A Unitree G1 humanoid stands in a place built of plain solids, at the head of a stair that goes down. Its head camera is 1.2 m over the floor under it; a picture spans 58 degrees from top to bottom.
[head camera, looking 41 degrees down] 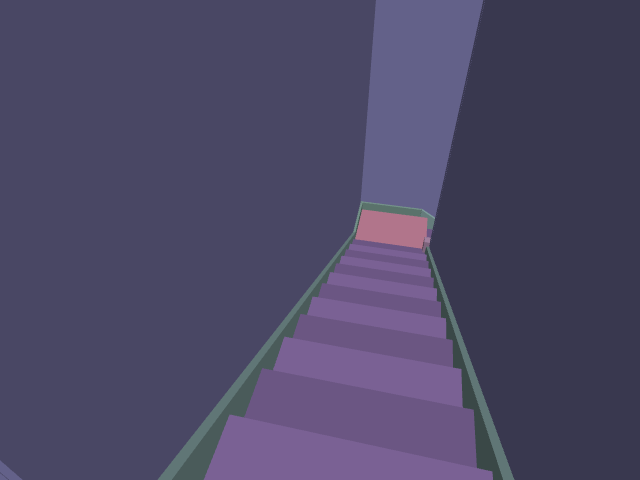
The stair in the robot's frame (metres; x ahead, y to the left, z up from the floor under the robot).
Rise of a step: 0.18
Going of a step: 0.30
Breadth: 0.84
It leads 12 degrees to the right of straight ahead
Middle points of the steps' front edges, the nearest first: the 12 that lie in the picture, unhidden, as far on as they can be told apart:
0.62 -0.11 -0.18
0.91 -0.17 -0.36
1.20 -0.24 -0.54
1.49 -0.30 -0.73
1.78 -0.36 -0.91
2.07 -0.43 -1.09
2.36 -0.49 -1.27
2.65 -0.55 -1.45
2.94 -0.62 -1.63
3.23 -0.68 -1.81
3.52 -0.74 -1.99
3.81 -0.79 -2.17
